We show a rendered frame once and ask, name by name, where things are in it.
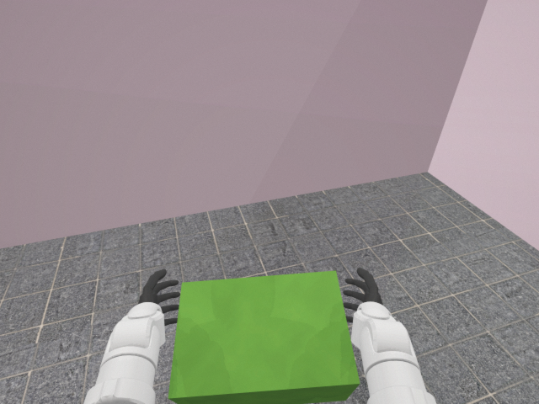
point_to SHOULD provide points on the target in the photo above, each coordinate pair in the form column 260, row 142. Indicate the robot left hand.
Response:
column 151, row 289

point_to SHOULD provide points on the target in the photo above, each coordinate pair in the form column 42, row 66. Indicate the carton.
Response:
column 278, row 339

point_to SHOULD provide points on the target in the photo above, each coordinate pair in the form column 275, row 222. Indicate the robot left forearm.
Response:
column 127, row 371

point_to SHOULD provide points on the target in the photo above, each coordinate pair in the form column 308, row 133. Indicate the robot right hand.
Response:
column 370, row 288

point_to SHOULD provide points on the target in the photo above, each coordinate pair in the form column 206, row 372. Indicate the robot right forearm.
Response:
column 389, row 361

